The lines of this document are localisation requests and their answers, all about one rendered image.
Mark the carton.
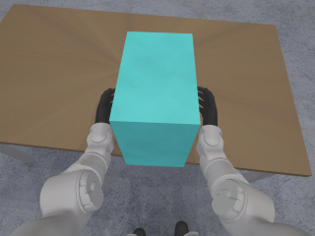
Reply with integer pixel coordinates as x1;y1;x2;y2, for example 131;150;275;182
109;31;201;167

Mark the robot left hand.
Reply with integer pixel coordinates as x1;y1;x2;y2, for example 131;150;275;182
94;88;116;124

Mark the table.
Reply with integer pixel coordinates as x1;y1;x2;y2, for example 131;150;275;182
0;4;313;183

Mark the robot left upper arm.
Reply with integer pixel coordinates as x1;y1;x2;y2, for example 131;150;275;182
9;169;104;236

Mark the robot left forearm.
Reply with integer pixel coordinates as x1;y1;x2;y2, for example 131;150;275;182
39;122;114;213

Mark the robot right hand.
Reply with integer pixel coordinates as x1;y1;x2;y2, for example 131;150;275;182
197;87;218;126

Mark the robot right forearm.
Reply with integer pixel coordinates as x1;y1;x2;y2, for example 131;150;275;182
196;125;252;198

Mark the robot right upper arm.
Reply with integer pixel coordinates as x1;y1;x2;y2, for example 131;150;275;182
212;178;313;236

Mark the right robot foot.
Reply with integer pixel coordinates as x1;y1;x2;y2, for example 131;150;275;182
174;220;189;236

